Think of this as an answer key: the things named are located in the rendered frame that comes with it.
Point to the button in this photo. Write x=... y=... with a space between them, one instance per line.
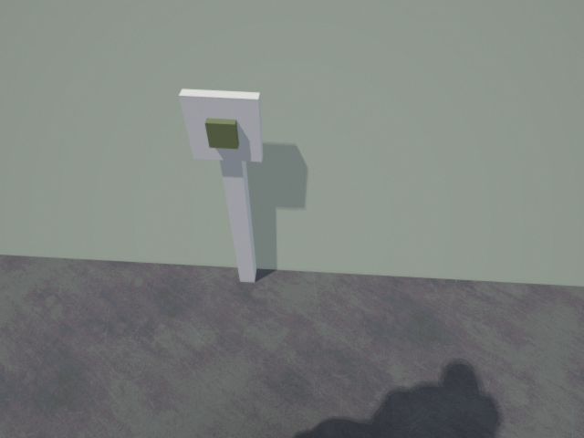
x=222 y=133

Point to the panel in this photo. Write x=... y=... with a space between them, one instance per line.
x=244 y=107

